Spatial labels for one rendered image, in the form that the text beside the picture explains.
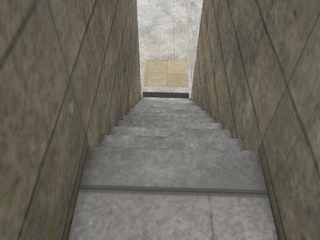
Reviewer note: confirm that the stairs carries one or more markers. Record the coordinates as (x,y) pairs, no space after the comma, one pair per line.
(169,123)

